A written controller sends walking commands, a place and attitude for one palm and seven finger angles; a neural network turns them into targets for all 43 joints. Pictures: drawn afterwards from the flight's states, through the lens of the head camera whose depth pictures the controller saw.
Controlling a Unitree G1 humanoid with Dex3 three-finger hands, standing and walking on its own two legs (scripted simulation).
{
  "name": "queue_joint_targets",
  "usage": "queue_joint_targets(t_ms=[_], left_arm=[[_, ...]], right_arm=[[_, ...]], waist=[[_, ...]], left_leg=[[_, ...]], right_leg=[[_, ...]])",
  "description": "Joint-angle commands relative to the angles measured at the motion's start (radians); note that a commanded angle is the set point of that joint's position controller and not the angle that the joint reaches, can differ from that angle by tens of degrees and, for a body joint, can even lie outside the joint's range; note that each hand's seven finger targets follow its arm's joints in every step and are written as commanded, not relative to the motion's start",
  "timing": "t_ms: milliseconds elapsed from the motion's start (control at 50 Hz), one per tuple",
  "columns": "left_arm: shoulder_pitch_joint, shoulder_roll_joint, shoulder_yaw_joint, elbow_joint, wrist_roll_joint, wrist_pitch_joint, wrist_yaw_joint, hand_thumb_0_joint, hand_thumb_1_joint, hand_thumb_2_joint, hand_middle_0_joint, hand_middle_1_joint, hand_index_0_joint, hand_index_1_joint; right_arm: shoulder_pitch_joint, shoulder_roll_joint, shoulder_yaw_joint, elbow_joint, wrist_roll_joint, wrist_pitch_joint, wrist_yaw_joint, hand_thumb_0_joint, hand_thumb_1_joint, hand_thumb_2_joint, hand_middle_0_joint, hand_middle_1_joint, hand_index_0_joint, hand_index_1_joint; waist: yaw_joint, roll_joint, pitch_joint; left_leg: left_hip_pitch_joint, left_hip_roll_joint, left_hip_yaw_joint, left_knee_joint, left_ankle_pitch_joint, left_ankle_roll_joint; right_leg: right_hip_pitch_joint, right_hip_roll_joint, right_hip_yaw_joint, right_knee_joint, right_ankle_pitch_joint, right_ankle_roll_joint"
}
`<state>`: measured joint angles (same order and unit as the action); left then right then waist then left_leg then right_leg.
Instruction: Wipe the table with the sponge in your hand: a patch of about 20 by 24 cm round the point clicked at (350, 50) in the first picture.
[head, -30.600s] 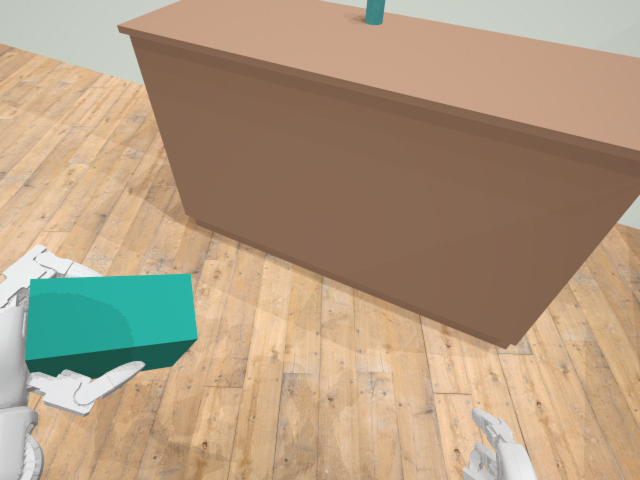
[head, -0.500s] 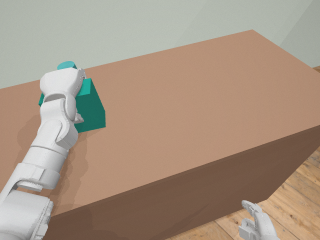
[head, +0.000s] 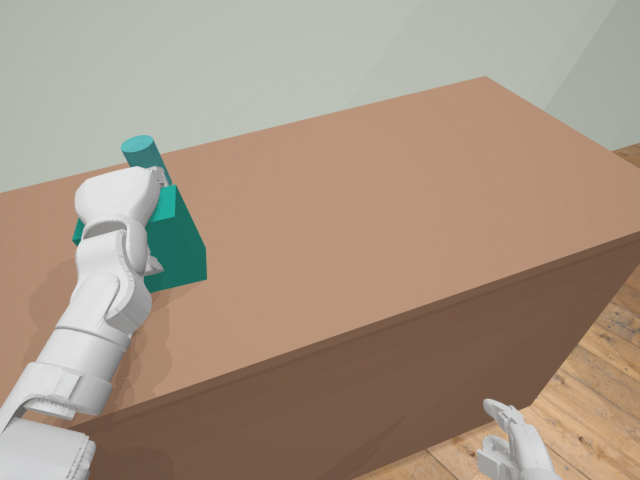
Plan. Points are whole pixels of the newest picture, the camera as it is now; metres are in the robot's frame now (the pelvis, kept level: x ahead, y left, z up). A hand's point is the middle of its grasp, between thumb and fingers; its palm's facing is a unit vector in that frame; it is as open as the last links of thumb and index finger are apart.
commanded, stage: wipe back along the middle lane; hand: left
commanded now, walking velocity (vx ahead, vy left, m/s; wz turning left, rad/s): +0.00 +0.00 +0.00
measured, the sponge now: (154, 254) +0.36 +0.27 +0.11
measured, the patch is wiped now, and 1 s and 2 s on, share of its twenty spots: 0.45 0.55 0.65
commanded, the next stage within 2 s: slide across to the third lane in 0.90 s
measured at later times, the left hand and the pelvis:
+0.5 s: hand (145, 251) +0.32 +0.24 +0.16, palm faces +0.13 -0.05 -0.99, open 10.4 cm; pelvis +0.00 -0.01 +0.00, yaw -1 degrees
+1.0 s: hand (145, 272) +0.29 +0.23 +0.16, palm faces +0.20 -0.10 -0.98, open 10.4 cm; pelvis +0.00 -0.01 +0.00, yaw -1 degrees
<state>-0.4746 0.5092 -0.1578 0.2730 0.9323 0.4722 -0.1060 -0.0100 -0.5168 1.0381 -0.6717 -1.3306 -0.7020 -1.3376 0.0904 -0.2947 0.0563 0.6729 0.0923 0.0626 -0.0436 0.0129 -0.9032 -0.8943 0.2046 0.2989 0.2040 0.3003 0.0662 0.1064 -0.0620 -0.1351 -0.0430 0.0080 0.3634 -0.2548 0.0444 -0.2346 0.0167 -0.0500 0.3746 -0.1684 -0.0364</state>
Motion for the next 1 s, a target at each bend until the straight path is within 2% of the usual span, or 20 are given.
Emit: queue_joint_targets(t_ms=[0, 60, 80, 100, 160, 180, 240, 280, 340, 380, 400, 480, 540, 580, 620, 680, 700, 780, 900, 980], left_arm=[[-0.139, 0.094, 0.045, -0.102, -0.038, 0.016, -0.016, 0.0, 0.1, 1.3, -1.2, -1.6, -1.2, -1.6], [-0.089, 0.057, 0.02, -0.126, -0.045, 0.034, -0.016, 0.0, 0.1, 1.3, -1.2, -1.6, -1.2, -1.6], [-0.091, 0.084, 0.049, -0.149, -0.045, 0.037, -0.012, 0.0, 0.1, 1.3, -1.2, -1.6, -1.2, -1.6], [-0.075, 0.036, 0.005, -0.159, -0.048, 0.047, -0.015, 0.0, 0.1, 1.3, -1.2, -1.6, -1.2, -1.6], [-0.042, 0.041, 0.014, -0.181, -0.053, 0.065, -0.014, 0.0, 0.1, 1.3, -1.2, -1.6, -1.2, -1.6], [-0.023, 0.08, 0.055, -0.202, -0.053, 0.07, -0.011, 0.0, 0.1, 1.3, -1.2, -1.6, -1.2, -1.6], [0.001, 0.045, 0.022, -0.205, -0.058, 0.091, -0.019, 0.0, 0.1, 1.3, -1.2, -1.6, -1.2, -1.6], [0.017, 0.083, 0.057, -0.255, -0.056, 0.096, -0.019, 0.0, 0.1, 1.3, -1.2, -1.6, -1.2, -1.6], [0.039, 0.05, 0.027, -0.252, -0.06, 0.108, -0.027, 0.0, 0.1, 1.3, -1.2, -1.6, -1.2, -1.6], [0.088, 0.083, 0.066, -0.3, -0.061, 0.109, -0.022, 0.0, 0.1, 1.3, -1.2, -1.6, -1.2, -1.6], [0.102, 0.043, 0.033, -0.311, -0.062, 0.111, -0.025, 0.0, 0.1, 1.3, -1.2, -1.6, -1.2, -1.6], [0.166, 0.061, 0.061, -0.379, -0.073, 0.122, -0.026, 0.0, 0.1, 1.3, -1.2, -1.6, -1.2, -1.6], [0.145, 0.027, 0.02, -0.368, -0.069, 0.141, -0.028, 0.0, 0.1, 1.3, -1.2, -1.6, -1.2, -1.6], [0.153, 0.048, 0.041, -0.409, -0.065, 0.144, -0.023, 0.0, 0.1, 1.3, -1.2, -1.6, -1.2, -1.6], [0.167, 0.002, 0.002, -0.414, -0.065, 0.145, -0.025, 0.0, 0.1, 1.3, -1.2, -1.6, -1.2, -1.6], [0.215, 0.044, 0.048, -0.449, -0.07, 0.147, -0.019, 0.0, 0.1, 1.3, -1.2, -1.6, -1.2, -1.6], [0.207, -0.009, 0.0, -0.457, -0.072, 0.15, -0.023, 0.0, 0.1, 1.3, -1.2, -1.6, -1.2, -1.6], [0.242, 0.048, 0.057, -0.485, -0.079, 0.149, -0.013, 0.0, 0.1, 1.3, -1.2, -1.6, -1.2, -1.6], [0.262, -0.017, 0.007, -0.534, -0.085, 0.147, -0.005, 0.0, 0.1, 1.3, -1.2, -1.6, -1.2, -1.6], [0.298, 0.01, 0.039, -0.562, -0.094, 0.143, 0.005, 0.0, 0.1, 1.3, -1.2, -1.6, -1.2, -1.6]], right_arm=[[-0.191, -0.104, -0.036, -0.169, 0.001, -0.043, -0.001, 0.0, -0.9, -0.9, 0.2, 0.3, 0.2, 0.3], [-0.204, -0.102, -0.037, -0.171, 0.004, -0.039, 0.003, 0.0, -0.9, -0.9, 0.2, 0.3, 0.2, 0.3], [-0.214, -0.102, -0.036, -0.176, 0.006, -0.041, 0.004, 0.0, -0.9, -0.9, 0.2, 0.3, 0.2, 0.3], [-0.21, -0.098, -0.033, -0.183, 0.004, -0.043, 0.004, 0.0, -0.9, -0.9, 0.2, 0.3, 0.2, 0.3], [-0.22, -0.099, -0.035, -0.177, 0.004, -0.038, 0.008, 0.0, -0.9, -0.9, 0.2, 0.3, 0.2, 0.3], [-0.232, -0.098, -0.035, -0.184, 0.005, -0.039, 0.008, 0.0, -0.9, -0.9, 0.2, 0.3, 0.2, 0.3], [-0.235, -0.096, -0.031, -0.18, 0.005, -0.037, 0.007, 0.0, -0.9, -0.9, 0.2, 0.3, 0.2, 0.3], [-0.252, -0.094, -0.03, -0.191, 0.006, -0.038, 0.008, 0.0, -0.9, -0.9, 0.2, 0.3, 0.2, 0.3], [-0.251, -0.089, -0.026, -0.189, 0.006, -0.034, 0.01, 0.0, -0.9, -0.9, 0.2, 0.3, 0.2, 0.3], [-0.271, -0.086, -0.026, -0.202, 0.006, -0.037, 0.014, 0.0, -0.9, -0.9, 0.2, 0.3, 0.2, 0.3], [-0.257, -0.083, -0.024, -0.208, 0.004, -0.039, 0.015, 0.0, -0.9, -0.9, 0.2, 0.3, 0.2, 0.3], [-0.292, -0.08, -0.022, -0.215, 0.005, -0.033, 0.022, 0.0, -0.9, -0.9, 0.2, 0.3, 0.2, 0.3], [-0.282, -0.079, -0.021, -0.207, 0.007, -0.027, 0.019, 0.0, -0.9, -0.9, 0.2, 0.3, 0.2, 0.3], [-0.302, -0.076, -0.02, -0.215, 0.01, -0.032, 0.018, 0.0, -0.9, -0.9, 0.2, 0.3, 0.2, 0.3], [-0.282, -0.073, -0.019, -0.214, 0.007, -0.036, 0.022, 0.0, -0.9, -0.9, 0.2, 0.3, 0.2, 0.3], [-0.305, -0.073, -0.018, -0.221, 0.008, -0.034, 0.023, 0.0, -0.9, -0.9, 0.2, 0.3, 0.2, 0.3], [-0.287, -0.068, -0.015, -0.23, 0.005, -0.038, 0.024, 0.0, -0.9, -0.9, 0.2, 0.3, 0.2, 0.3], [-0.311, -0.07, -0.017, -0.225, 0.007, -0.032, 0.023, 0.0, -0.9, -0.9, 0.2, 0.3, 0.2, 0.3], [-0.288, -0.065, -0.015, -0.243, 0.006, -0.038, 0.026, 0.0, -0.9, -0.9, 0.2, 0.3, 0.2, 0.3], [-0.318, -0.066, -0.015, -0.239, 0.009, -0.03, 0.028, 0.0, -0.9, -0.9, 0.2, 0.3, 0.2, 0.3]], waist=[[0.012, -0.15, -0.153], [0.013, -0.157, -0.139], [0.016, -0.139, -0.148], [0.017, -0.16, -0.15], [0.019, -0.173, -0.148], [0.026, -0.171, -0.163], [0.022, -0.187, -0.127], [0.031, -0.163, -0.156], [0.025, -0.184, -0.122], [0.042, -0.151, -0.147], [0.038, -0.17, -0.16], [0.045, -0.169, -0.141], [0.03, -0.176, -0.098], [0.037, -0.16, -0.12], [0.031, -0.17, -0.132], [0.044, -0.17, -0.127], [0.038, -0.179, -0.135], [0.045, -0.168, -0.113], [0.042, -0.163, -0.117], [0.041, -0.173, -0.097]], left_leg=[[-0.044, 0.031, -0.033, -0.029, 0.249, -0.004], [-0.041, 0.03, -0.033, -0.028, 0.24, -0.003], [-0.038, 0.033, -0.037, -0.028, 0.241, -0.004], [-0.043, 0.029, -0.033, -0.025, 0.248, -0.001], [-0.045, 0.028, -0.03, -0.018, 0.249, -0.001], [-0.045, 0.03, -0.035, -0.019, 0.245, -0.001], [-0.056, 0.027, -0.027, -0.013, 0.242, 0.0], [-0.051, 0.026, -0.029, -0.009, 0.242, 0.0], [-0.065, 0.025, -0.025, -0.005, 0.237, -0.002], [-0.056, 0.024, -0.029, 0.0, 0.248, -0.001], [-0.061, 0.022, -0.023, 0.009, 0.272, 0.0], [-0.063, 0.023, -0.027, 0.014, 0.259, 0.0], [-0.07, 0.027, -0.025, 0.009, 0.233, 0.0], [-0.06, 0.025, -0.03, 0.011, 0.221, 0.002], [-0.06, 0.026, -0.028, 0.021, 0.247, 0.002], [-0.064, 0.027, -0.031, 0.018, 0.227, 0.002], [-0.071, 0.024, -0.022, 0.028, 0.237, 0.005], [-0.07, 0.028, -0.03, 0.021, 0.205, 0.004], [-0.076, 0.03, -0.027, 0.028, 0.213, 0.006], [-0.076, 0.034, -0.033, 0.023, 0.188, 0.004]], right_leg=[[0.159, -0.024, 0.036, -0.019, 0.139, -0.035], [0.151, -0.022, 0.036, -0.022, 0.137, -0.03], [0.15, -0.019, 0.047, -0.019, 0.134, -0.037], [0.163, -0.022, 0.035, -0.012, 0.143, -0.033], [0.168, -0.021, 0.042, -0.011, 0.168, -0.027], [0.177, -0.018, 0.053, -0.006, 0.159, -0.031], [0.167, -0.019, 0.046, -0.004, 0.17, -0.024], [0.179, -0.017, 0.061, 0.004, 0.167, -0.027], [0.17, -0.019, 0.051, 0.006, 0.17, -0.02], [0.182, -0.015, 0.066, 0.015, 0.179, -0.027], [0.197, -0.018, 0.051, 0.028, 0.207, -0.024], [0.189, -0.012, 0.081, 0.026, 0.215, -0.023], [0.155, -0.013, 0.06, 0.019, 0.168, -0.017], [0.156, -0.007, 0.082, 0.02, 0.148, -0.023], [0.164, -0.012, 0.064, 0.029, 0.186, -0.02], [0.165, -0.005, 0.089, 0.029, 0.163, -0.024], [0.174, -0.013, 0.067, 0.037, 0.175, -0.02], [0.156, -0.003, 0.096, 0.026, 0.134, -0.022], [0.155, -0.009, 0.068, 0.037, 0.127, -0.021], [0.143, 0.0, 0.095, 0.027, 0.105, -0.022]])
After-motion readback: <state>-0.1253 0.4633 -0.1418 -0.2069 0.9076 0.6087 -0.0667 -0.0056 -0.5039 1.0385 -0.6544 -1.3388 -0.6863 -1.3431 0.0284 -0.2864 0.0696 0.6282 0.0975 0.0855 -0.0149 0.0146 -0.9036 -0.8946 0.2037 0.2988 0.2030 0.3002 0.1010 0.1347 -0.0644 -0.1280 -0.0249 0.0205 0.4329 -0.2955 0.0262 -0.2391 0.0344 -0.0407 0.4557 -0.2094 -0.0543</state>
